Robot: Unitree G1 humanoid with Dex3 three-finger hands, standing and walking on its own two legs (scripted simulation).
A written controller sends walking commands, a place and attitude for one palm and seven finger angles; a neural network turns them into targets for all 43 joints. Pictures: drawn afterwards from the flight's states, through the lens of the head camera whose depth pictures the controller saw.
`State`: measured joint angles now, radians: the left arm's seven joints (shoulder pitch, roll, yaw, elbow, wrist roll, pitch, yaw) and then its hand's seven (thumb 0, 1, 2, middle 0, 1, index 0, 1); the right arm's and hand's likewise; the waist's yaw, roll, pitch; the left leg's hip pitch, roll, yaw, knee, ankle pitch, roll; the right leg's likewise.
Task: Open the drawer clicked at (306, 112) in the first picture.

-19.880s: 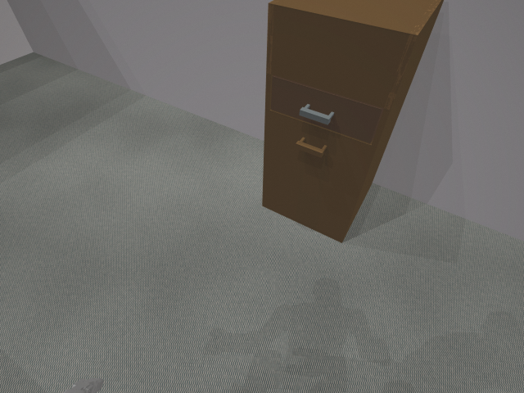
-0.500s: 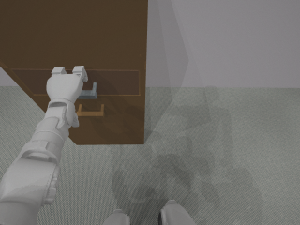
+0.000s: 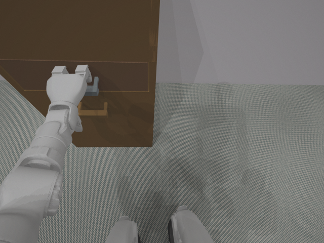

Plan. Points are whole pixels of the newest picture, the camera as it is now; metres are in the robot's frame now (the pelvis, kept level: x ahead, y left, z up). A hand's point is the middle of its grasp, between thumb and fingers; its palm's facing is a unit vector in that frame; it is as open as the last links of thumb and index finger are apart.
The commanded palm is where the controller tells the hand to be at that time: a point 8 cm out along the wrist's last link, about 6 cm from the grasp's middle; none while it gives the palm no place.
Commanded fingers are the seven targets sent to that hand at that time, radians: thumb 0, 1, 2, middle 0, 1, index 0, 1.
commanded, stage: lower the fingers behind the handle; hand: left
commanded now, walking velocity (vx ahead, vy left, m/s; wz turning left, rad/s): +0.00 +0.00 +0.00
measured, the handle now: (79, 85) +0.55 +0.20 -0.04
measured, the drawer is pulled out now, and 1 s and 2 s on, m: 0.00 0.00 0.00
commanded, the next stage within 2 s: close the thumb around the handle in 0.96 s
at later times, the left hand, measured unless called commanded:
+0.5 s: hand (80, 104) +0.50 +0.20 -0.06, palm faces -0.07 -0.02 -1.00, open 13.8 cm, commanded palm +0.48 +0.20 -0.01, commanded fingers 0.00 -0.50 0.30 -0.30 -1.20 -0.30 -1.20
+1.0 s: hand (80, 104) +0.50 +0.20 -0.06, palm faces -0.07 +0.00 -1.00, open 13.8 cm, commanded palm +0.49 +0.20 -0.01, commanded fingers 0.00 -0.50 0.30 -0.30 -1.20 -0.30 -1.20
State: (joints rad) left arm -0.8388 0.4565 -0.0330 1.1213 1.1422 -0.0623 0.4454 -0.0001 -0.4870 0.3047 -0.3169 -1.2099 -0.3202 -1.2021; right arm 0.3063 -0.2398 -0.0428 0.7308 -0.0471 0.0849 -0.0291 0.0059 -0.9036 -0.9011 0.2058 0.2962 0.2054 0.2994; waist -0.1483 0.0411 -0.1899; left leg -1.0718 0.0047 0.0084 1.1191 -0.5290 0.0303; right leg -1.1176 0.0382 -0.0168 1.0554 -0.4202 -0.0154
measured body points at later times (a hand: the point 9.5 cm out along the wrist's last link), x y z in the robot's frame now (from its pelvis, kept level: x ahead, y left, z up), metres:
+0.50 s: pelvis -0.01 +0.00 -0.03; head +0.15 +0.01 +0.39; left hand +0.49 +0.20 +0.00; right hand +0.00 -0.28 -0.15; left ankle -0.01 +0.10 -0.65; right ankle +0.03 -0.11 -0.65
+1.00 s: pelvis -0.03 -0.01 -0.04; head +0.14 +0.00 +0.38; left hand +0.50 +0.20 +0.00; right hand -0.02 -0.28 -0.16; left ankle -0.01 +0.10 -0.65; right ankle +0.03 -0.11 -0.65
